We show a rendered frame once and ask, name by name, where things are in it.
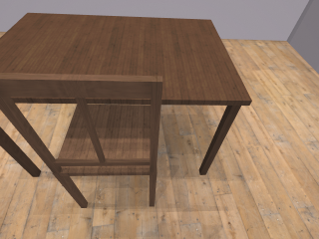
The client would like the chair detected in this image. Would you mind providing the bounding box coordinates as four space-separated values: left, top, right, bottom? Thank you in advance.
0 73 163 208

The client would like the table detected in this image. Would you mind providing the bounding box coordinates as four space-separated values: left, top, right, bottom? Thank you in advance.
0 12 252 177

